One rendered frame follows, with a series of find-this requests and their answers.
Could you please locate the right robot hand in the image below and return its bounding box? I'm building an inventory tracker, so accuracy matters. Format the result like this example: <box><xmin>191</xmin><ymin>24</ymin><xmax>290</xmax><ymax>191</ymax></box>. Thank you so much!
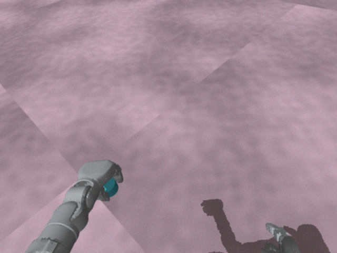
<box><xmin>261</xmin><ymin>223</ymin><xmax>301</xmax><ymax>253</ymax></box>

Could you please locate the left robot hand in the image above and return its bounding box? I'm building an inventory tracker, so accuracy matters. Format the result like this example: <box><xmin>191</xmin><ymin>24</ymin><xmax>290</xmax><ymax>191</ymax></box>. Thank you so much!
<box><xmin>77</xmin><ymin>160</ymin><xmax>123</xmax><ymax>201</ymax></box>

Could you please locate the tin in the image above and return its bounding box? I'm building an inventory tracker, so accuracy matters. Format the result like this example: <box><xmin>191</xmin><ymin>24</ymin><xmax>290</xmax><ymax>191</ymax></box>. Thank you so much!
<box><xmin>103</xmin><ymin>178</ymin><xmax>118</xmax><ymax>197</ymax></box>

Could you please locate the left robot arm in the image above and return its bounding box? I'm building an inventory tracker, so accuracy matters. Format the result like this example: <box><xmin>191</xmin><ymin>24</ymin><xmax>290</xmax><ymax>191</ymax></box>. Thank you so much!
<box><xmin>24</xmin><ymin>178</ymin><xmax>101</xmax><ymax>253</ymax></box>

